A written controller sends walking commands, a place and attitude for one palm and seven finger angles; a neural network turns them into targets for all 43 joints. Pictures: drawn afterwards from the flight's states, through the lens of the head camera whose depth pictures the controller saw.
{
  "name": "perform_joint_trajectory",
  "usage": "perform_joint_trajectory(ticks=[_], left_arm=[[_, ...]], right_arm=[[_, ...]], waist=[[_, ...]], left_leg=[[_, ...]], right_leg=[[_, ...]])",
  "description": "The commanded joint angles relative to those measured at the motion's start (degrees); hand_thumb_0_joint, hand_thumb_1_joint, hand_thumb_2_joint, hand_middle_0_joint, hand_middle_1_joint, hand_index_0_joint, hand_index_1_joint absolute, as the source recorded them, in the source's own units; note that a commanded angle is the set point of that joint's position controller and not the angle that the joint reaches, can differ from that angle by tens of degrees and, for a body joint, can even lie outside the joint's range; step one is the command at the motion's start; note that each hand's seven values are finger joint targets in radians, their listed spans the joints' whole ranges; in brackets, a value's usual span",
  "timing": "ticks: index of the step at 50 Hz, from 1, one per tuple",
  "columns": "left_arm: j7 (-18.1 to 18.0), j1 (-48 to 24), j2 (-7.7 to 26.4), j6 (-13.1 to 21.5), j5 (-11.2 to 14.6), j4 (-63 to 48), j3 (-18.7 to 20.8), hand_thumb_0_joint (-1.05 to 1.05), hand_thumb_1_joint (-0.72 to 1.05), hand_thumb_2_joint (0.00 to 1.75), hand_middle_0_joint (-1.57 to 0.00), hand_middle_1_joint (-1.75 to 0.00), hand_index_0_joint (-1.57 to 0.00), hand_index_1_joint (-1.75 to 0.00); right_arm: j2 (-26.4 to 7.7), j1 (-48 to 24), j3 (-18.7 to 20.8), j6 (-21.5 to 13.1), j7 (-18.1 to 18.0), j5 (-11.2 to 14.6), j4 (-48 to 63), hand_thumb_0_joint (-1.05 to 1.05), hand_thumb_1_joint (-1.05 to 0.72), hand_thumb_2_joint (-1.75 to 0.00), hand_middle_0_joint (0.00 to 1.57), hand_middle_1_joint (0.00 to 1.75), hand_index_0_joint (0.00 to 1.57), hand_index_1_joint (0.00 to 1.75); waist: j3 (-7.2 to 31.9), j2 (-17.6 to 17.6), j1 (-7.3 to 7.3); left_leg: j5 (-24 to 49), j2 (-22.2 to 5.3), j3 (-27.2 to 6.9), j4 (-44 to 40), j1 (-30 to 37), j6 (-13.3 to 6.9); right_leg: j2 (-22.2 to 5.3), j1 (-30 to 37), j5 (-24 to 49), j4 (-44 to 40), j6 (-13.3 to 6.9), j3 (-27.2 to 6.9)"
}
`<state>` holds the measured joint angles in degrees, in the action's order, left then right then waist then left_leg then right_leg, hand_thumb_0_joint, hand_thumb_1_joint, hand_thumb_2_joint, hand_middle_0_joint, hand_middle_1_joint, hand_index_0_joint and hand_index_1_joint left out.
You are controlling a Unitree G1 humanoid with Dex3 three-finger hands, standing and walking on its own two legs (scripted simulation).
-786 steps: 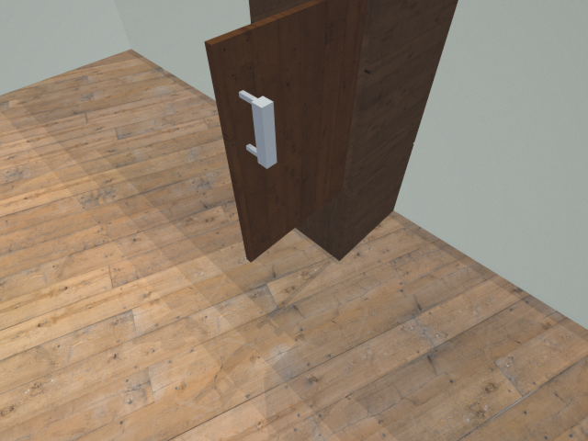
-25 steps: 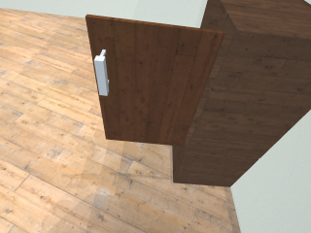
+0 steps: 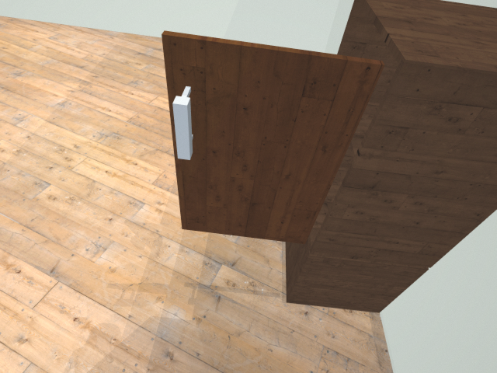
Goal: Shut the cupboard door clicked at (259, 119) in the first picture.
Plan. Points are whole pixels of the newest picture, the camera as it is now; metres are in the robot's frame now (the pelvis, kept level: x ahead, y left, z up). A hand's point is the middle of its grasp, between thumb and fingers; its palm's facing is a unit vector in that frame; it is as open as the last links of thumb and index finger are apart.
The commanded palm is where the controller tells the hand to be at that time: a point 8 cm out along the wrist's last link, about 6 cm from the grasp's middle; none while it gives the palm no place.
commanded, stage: shuffle to correct the standing spot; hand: left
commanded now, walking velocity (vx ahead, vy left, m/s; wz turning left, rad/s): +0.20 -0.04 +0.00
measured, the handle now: (186, 123) +0.55 +0.18 +0.10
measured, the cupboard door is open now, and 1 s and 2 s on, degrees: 90 90 90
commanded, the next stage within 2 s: come to a stop and stand still in 0.40 s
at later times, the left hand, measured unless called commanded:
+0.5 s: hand out of the picture +0.08 +0.14 -0.16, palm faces +0.01 -0.99 -0.17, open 7.3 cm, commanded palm none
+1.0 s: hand out of the picture +0.13 +0.18 -0.16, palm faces -0.04 -0.97 -0.23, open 7.4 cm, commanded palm none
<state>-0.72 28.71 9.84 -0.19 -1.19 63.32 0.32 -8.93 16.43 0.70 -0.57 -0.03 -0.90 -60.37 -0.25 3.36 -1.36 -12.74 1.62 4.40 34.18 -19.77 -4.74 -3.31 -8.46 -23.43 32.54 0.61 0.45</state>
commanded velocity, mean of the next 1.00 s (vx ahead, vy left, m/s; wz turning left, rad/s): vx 0.03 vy -0.04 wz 0.00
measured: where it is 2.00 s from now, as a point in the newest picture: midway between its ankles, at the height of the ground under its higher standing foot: outside the picture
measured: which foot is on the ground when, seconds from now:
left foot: down 0.00-0.34, up 0.36-0.62, down 0.64-1.00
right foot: up 0.00-0.32, down 0.34-0.72, up 0.74-1.00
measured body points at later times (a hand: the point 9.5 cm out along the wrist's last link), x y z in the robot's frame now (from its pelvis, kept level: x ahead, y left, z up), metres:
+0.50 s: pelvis +0.06 -0.03 +0.02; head +0.07 -0.01 +0.47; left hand +0.08 +0.19 -0.14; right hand +0.04 -0.25 -0.14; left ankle +0.08 +0.07 -0.67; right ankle +0.06 -0.13 -0.73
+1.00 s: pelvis +0.08 -0.01 +0.01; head +0.12 +0.00 +0.46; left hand +0.13 +0.23 -0.15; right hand +0.16 -0.24 -0.14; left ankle +0.16 +0.09 -0.73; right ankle +0.04 -0.14 -0.70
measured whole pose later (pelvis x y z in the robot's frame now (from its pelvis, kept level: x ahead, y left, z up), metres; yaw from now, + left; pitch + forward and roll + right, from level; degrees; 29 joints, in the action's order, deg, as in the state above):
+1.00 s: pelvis +0.08 -0.01 +0.01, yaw -5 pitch +0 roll -1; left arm -1.7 13.5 11.3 -2.3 -1.5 55.4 3.1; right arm -7.5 5.9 2.0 0.3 -2.6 -1.3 -56.1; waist -5.2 0.0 -0.9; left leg -8.2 -3.0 6.6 27.9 -20.1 -2.3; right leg -1.4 -18.5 -24.9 43.8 0.9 2.5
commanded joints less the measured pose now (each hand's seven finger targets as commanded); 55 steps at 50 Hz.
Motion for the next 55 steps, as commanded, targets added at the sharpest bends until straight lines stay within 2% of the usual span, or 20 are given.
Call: perform_joint_trajectory(ticks=[1, 7, 12, 15, 16, 17, 18, 19, 22, 27, 30, 33, 34, 36, 39, 44, 50, 51, 53, 55], left_arm=[[-0.4, -4.4, 3.3, 1.4, -1.0, -5.6, 0.5, 0.0, 0.9, 0.9, -0.2, -0.3, -0.2, -0.3], [0.6, -3.4, -0.2, 1.2, -0.4, -4.9, 0.8, 0.0, 0.9, 0.9, -0.2, -0.3, -0.2, -0.3], [0.5, -7.3, -1.0, 1.2, -0.5, -6.7, 1.1, 0.0, 0.9, 0.9, -0.2, -0.3, -0.2, -0.3], [0.3, -2.3, 0.6, 1.6, -0.5, -4.7, 1.8, 0.0, 0.9, 0.9, -0.2, -0.3, -0.2, -0.3], [-0.1, 0.0, 2.8, 2.1, -0.6, -3.7, 2.2, 0.0, 0.9, 0.9, -0.2, -0.3, -0.2, -0.3], [-0.6, 2.5, 6.3, 2.3, -0.7, -3.3, 2.8, 0.0, 0.9, 0.9, -0.2, -0.3, -0.2, -0.3], [-1.0, 3.6, 9.3, 2.0, -0.2, -3.9, 3.7, 0.0, 0.9, 0.9, -0.2, -0.3, -0.2, -0.3], [-1.4, 0.9, 8.0, 2.2, 0.1, -4.7, 3.5, 0.0, 0.9, 0.9, -0.2, -0.3, -0.2, -0.3], [-1.3, -5.5, 5.2, 3.2, -0.1, -6.7, 2.7, 0.0, 0.9, 0.9, -0.2, -0.3, -0.2, -0.3], [-0.8, -4.9, 6.4, 3.6, -0.5, -5.8, 2.8, 0.0, 0.9, 0.9, -0.2, -0.3, -0.2, -0.3], [-0.9, -4.7, 4.3, 2.6, 0.1, -4.5, 2.0, 0.0, 0.9, 0.9, -0.2, -0.3, -0.2, -0.3], [-1.4, -0.6, 0.6, 1.5, 0.6, -3.2, 0.7, 0.0, 0.9, 0.9, -0.2, -0.3, -0.2, -0.3], [-1.7, -0.5, 0.2, 0.9, 0.1, -3.5, 0.5, 0.0, 0.9, 0.9, -0.2, -0.3, -0.2, -0.3], [-1.7, -1.8, 1.6, 0.0, 0.3, -2.6, 0.6, 0.0, 0.9, 0.9, -0.2, -0.3, -0.2, -0.3], [-1.6, -3.2, 3.5, -0.8, 0.2, -4.1, 1.3, 0.0, 0.9, 0.9, -0.2, -0.3, -0.2, -0.3], [-1.3, -6.2, 2.5, -2.0, -0.3, -7.5, 2.6, 0.0, 0.9, 0.9, -0.2, -0.3, -0.2, -0.3], [-0.8, -2.4, 1.2, -1.7, -0.5, -7.8, 3.0, 0.0, 0.9, 0.9, -0.2, -0.3, -0.2, -0.3], [-1.0, -1.6, 3.0, -1.4, -0.8, -7.7, 3.2, 0.0, 0.9, 0.9, -0.2, -0.3, -0.2, -0.3], [-1.3, -7.8, 9.5, -0.8, -0.9, -10.4, 3.4, 0.0, 0.9, 0.9, -0.2, -0.3, -0.2, -0.3], [-1.5, -15.3, 9.1, -0.5, -1.0, -12.7, 3.1, 0.0, 0.9, 0.9, -0.2, -0.3, -0.2, -0.3]], right_arm=[[-10.9, 9.7, 2.3, -1.6, -1.0, -0.3, 0.6, 0.0, -0.9, -0.9, 0.2, 0.3, 0.2, 0.3], [-6.9, 4.7, 1.4, -3.0, -1.1, -0.1, 1.1, 0.0, -0.9, -0.9, 0.2, 0.3, 0.2, 0.3], [-7.0, 5.2, 1.9, -2.3, -1.2, -0.5, 0.1, 0.0, -0.9, -0.9, 0.2, 0.3, 0.2, 0.3], [-5.6, 3.9, 1.7, -1.7, -0.9, -0.3, -0.3, 0.0, -0.9, -0.9, 0.2, 0.3, 0.2, 0.3], [-4.1, 3.5, 1.3, -1.7, -0.7, -0.1, 0.0, 0.0, -0.9, -0.9, 0.2, 0.3, 0.2, 0.3], [-1.2, 2.8, 0.7, -1.7, -0.2, 0.2, 1.4, 0.0, -0.9, -0.9, 0.2, 0.3, 0.2, 0.3], [-2.5, 0.6, 1.3, -1.5, 0.2, -0.2, 3.2, 0.0, -0.9, -0.9, 0.2, 0.3, 0.2, 0.3], [-4.0, -0.8, 2.0, -1.0, 0.4, -0.6, 3.3, 0.0, -0.9, -0.9, 0.2, 0.3, 0.2, 0.3], [-2.1, 1.5, 1.9, -0.7, 1.1, -0.6, 1.9, 0.0, -0.9, -0.9, 0.2, 0.3, 0.2, 0.3], [0.6, 0.9, 0.9, -1.3, 1.0, 0.0, 3.0, 0.0, -0.9, -0.9, 0.2, 0.3, 0.2, 0.3], [0.2, 5.2, 0.0, -2.3, -0.4, 0.2, 0.5, 0.0, -0.9, -0.9, 0.2, 0.3, 0.2, 0.3], [-7.6, 3.4, 0.7, -2.1, -2.0, 0.3, 1.3, 0.0, -0.9, -0.9, 0.2, 0.3, 0.2, 0.3], [-7.7, 1.6, 1.0, -1.5, -2.2, 0.3, 2.0, 0.0, -0.9, -0.9, 0.2, 0.3, 0.2, 0.3], [-6.4, 0.5, 0.6, -1.4, -2.9, 0.7, 1.5, 0.0, -0.9, -0.9, 0.2, 0.3, 0.2, 0.3], [-7.7, 0.6, 1.8, -0.9, -3.7, 0.7, 2.1, 0.0, -0.9, -0.9, 0.2, 0.3, 0.2, 0.3], [-9.9, -2.2, 3.8, 0.3, -4.0, -0.1, 4.3, 0.0, -0.9, -0.9, 0.2, 0.3, 0.2, 0.3], [-8.7, -7.1, 3.9, 1.5, -2.3, -0.6, 6.4, 0.0, -0.9, -0.9, 0.2, 0.3, 0.2, 0.3], [-7.0, -6.5, 3.7, 1.9, -1.8, -0.3, 6.6, 0.0, -0.9, -0.9, 0.2, 0.3, 0.2, 0.3], [-2.2, -6.6, 2.8, 3.2, -0.8, 0.2, 8.3, 0.0, -0.9, -0.9, 0.2, 0.3, 0.2, 0.3], [-2.8, -6.0, 3.0, 3.5, -0.1, -0.2, 7.4, 0.0, -0.9, -0.9, 0.2, 0.3, 0.2, 0.3]], waist=[[-8.3, -14.1, 4.56], [-2.5, -7.8, 0.68], [-3.4, -6.2, 1.17], [-3.3, -3.3, -1.57], [-3.0, 1.8, -2.59], [-4.0, 12.9, -3.64], [-4.8, 15.2, -4.16], [-6.3, 8.4, -2.65], [-6.2, 3.3, 1.32], [-4.0, 2.6, 0.78], [-0.2, -0.4, 1.74], [3.4, -11.9, -0.56], [-0.8, -8.2, -0.62], [-0.7, -15.3, -0.1], [1.8, -12.9, 1.12], [7.2, -9.6, 1.61], [4.6, -8.3, -1.6], [3.2, -3.1, -1.76], [-3.1, 13.8, -0.06], [-4.3, 7.4, 1.82]], left_leg=[[-26.0, -20.2, -28.6, -27.1, 8.9, -6.6], [-8.0, -16.4, -13.7, -25.7, 3.9, -7.1], [-13.9, -16.7, -13.0, -24.7, 1.0, -6.9], [-20.1, -12.3, -9.4, -17.3, -5.3, -2.8], [-21.0, -8.7, -5.9, -9.9, -11.3, -0.9], [-19.5, -2.0, 1.3, 2.4, -19.8, 1.6], [-19.6, -2.2, 2.0, 15.1, -21.5, 1.9], [-15.9, -3.8, -0.8, 22.1, -21.3, 1.7], [-7.7, -6.2, -1.8, 24.4, -16.4, 2.6], [-4.7, -4.1, 1.8, 6.0, -4.6, 4.3], [7.7, -3.2, 0.9, -9.7, 9.2, 5.7], [37.0, -18.0, -10.9, -11.3, 12.3, -1.3], [34.6, -18.4, -10.3, -11.8, 8.3, -2.0], [45.2, -16.9, -10.6, -13.3, 11.1, -2.4], [56.3, -20.0, -11.5, -11.7, 16.6, -5.7], [46.3, -21.8, -11.0, -10.5, 17.3, -8.7], [6.8, -15.8, -8.1, -11.9, 0.3, -2.6], [-3.5, -12.0, -6.4, -10.1, -4.1, 0.0], [-14.0, -2.8, -0.9, 4.7, -5.6, 5.2], [-12.3, -3.1, -3.5, 14.4, -1.7, 4.5]], right_leg=[[0.7, -25.2, -6.3, 24.2, -3.3, 1.0], [-1.9, -17.2, 3.3, 19.1, -2.1, 2.1], [-0.2, -9.5, 3.9, 5.5, -2.0, 3.7], [1.6, 2.7, 5.9, -6.8, -2.2, 4.1], [-2.3, 8.6, -0.3, -11.4, -3.5, -1.8], [-12.3, 11.3, -11.0, -18.8, -7.8, -16.3], [-20.2, 6.8, -19.8, -26.7, -12.7, -25.8], [-19.9, 2.4, -20.1, -28.1, -14.2, -24.7], [-14.5, -3.6, -5.4, -25.3, -11.8, -12.3], [-11.2, -4.8, 13.1, -20.4, -10.8, -4.7], [-5.9, -5.1, 22.9, -9.5, -6.5, -0.7], [-1.0, -4.6, 4.4, -5.2, -0.6, 2.7], [-0.2, -4.4, 2.8, -4.4, -0.4, 2.4], [-0.6, -5.6, 3.5, -1.2, 0.2, 2.8], [-0.3, -10.2, -3.6, 7.7, 0.1, 1.5], [1.1, -14.6, -5.2, 18.8, 0.3, -0.4], [1.6, 0.0, 6.9, -1.2, -0.1, 3.6], [0.5, 2.7, 9.2, -7.3, -0.5, 2.0], [-15.6, -11.5, -6.4, -22.3, -8.3, -16.7], [-13.4, -18.7, -6.6, -22.5, -10.2, -12.9]])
